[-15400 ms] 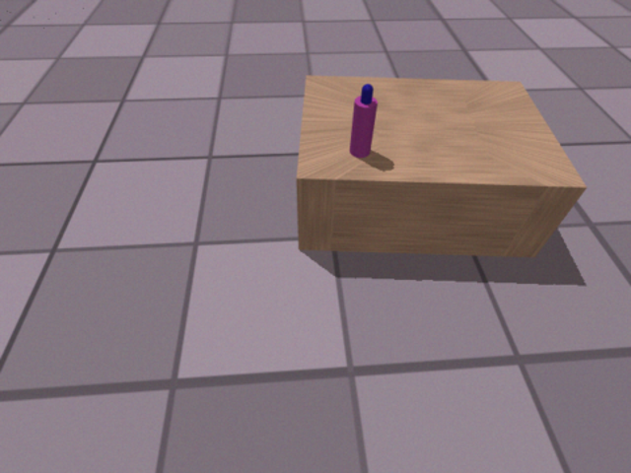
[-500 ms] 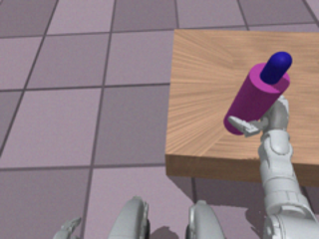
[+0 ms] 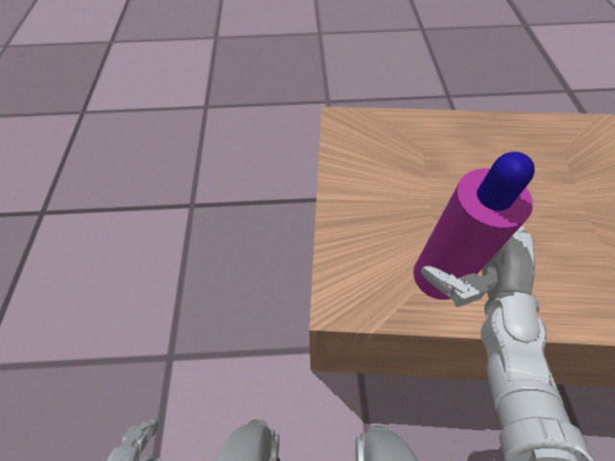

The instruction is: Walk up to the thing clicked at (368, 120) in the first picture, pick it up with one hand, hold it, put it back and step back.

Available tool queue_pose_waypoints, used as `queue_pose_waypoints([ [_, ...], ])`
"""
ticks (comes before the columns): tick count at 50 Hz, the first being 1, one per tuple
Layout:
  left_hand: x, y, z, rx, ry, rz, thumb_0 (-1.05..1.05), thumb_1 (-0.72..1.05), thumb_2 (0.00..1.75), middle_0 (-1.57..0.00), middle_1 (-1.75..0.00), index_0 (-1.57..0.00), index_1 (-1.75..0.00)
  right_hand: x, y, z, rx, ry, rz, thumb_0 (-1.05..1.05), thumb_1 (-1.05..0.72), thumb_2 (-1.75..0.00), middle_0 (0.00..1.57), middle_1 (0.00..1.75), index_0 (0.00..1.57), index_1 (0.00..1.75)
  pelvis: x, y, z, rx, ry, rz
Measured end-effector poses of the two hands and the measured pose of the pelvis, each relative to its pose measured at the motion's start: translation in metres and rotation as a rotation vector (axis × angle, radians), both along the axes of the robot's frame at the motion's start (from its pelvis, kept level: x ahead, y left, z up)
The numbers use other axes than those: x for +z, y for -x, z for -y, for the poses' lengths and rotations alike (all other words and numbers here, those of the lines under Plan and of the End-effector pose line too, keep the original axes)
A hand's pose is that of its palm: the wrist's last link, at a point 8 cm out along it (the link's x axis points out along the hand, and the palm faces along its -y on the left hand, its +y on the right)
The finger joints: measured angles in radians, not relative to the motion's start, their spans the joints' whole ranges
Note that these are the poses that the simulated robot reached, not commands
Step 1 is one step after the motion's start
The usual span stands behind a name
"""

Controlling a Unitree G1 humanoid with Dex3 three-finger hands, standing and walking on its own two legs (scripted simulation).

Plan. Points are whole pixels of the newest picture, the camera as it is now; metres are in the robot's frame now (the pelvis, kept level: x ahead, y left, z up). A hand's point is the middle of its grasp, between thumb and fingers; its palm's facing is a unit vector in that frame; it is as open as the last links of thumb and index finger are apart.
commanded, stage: lift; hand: right
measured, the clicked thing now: (469, 231) +0.37 -0.17 +0.08
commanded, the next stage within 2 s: hold in 0.44 s
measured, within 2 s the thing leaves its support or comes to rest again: neither
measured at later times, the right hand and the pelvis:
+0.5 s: hand (469, 255) +0.36 -0.17 +0.05, palm faces +0.15 +0.99 -0.03, open 10.6 cm; pelvis +0.01 +0.00 +0.02, yaw +0 degrees
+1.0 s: hand (473, 259) +0.34 -0.17 +0.07, palm faces +0.16 +0.99 -0.02, open 10.6 cm; pelvis +0.01 +0.00 +0.03, yaw +0 degrees
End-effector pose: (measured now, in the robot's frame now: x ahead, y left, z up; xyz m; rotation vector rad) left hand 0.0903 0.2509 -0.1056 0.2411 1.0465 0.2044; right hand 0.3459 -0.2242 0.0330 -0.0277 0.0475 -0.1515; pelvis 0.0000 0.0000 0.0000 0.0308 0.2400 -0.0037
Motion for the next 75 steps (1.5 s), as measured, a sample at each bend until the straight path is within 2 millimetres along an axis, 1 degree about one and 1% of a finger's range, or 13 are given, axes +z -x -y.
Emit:
queue_pose_waypoints([
  [7, 0.008, -0.003, 0.003, 0.003, 0.003, 0.013, 0.01, 0.90, 0.90, -0.18, -0.29, -0.19, -0.29, 0.006, 0.007, -0.003, 0.009, -0.006, -0.004, -0.02, 0.53, -1.08, 0.69, 1.07, 0.74, 1.11, 0.007, -0.002, 0.002, 0.003, 0.001, 0.025],
  [14, 0.015, -0.008, 0.004, -0.004, 0.001, 0.028, 0.01, 0.91, 0.90, -0.18, -0.29, -0.19, -0.29, 0.014, 0.016, 0.000, -0.004, -0.004, 0.006, -0.02, 0.53, -1.08, 0.69, 1.06, 0.74, 1.10, 0.013, -0.004, 0.003, 0.004, 0.002, 0.048],
  [18, 0.017, -0.013, 0.006, -0.010, 0.002, 0.038, 0.01, 0.90, 0.90, -0.18, -0.29, -0.19, -0.30, 0.019, 0.017, 0.002, -0.007, -0.001, 0.017, -0.02, 0.53, -1.08, 0.69, 1.06, 0.74, 1.10, 0.015, -0.005, 0.003, 0.003, 0.003, 0.057],
  [29, 0.026, -0.022, 0.008, -0.012, 0.001, 0.065, 0.01, 0.90, 0.90, -0.19, -0.30, -0.20, -0.30, 0.026, 0.021, 0.000, -0.002, -0.009, 0.003, -0.02, 0.53, -1.08, 0.69, 1.07, 0.74, 1.11, 0.021, -0.008, 0.005, 0.001, 0.003, 0.080],
  [46, 0.031, -0.024, 0.008, -0.012, 0.004, 0.076, 0.01, 0.89, 0.91, -0.19, -0.30, -0.20, -0.31, 0.035, 0.030, -0.002, -0.009, -0.008, 0.011, -0.02, 0.53, -1.08, 0.70, 1.06, 0.74, 1.10, 0.027, -0.009, 0.004, -0.001, 0.006, 0.110],
  [58, 0.036, -0.031, 0.011, -0.021, 0.008, 0.101, 0.01, 0.89, 0.91, -0.19, -0.30, -0.20, -0.31, 0.041, 0.036, 0.000, -0.017, -0.011, 0.017, -0.02, 0.53, -1.08, 0.70, 1.06, 0.74, 1.10, 0.030, -0.010, 0.004, -0.003, 0.007, 0.128],
  [67, 0.038, -0.036, 0.015, -0.029, 0.012, 0.114, 0.01, 0.89, 0.91, -0.20, -0.30, -0.20, -0.31, 0.043, 0.036, 0.001, -0.007, -0.001, 0.013, -0.02, 0.53, -1.08, 0.70, 1.06, 0.74, 1.10, 0.032, -0.010, 0.005, -0.004, 0.007, 0.132],
  [75, 0.039, -0.035, 0.016, -0.028, 0.011, 0.113, 0.01, 0.89, 0.91, -0.20, -0.30, -0.20, -0.31, 0.042, 0.034, 0.001, -0.009, -0.012, 0.009, -0.02, 0.53, -1.08, 0.70, 1.06, 0.74, 1.10, 0.032, -0.011, 0.006, -0.003, 0.006, 0.133],
])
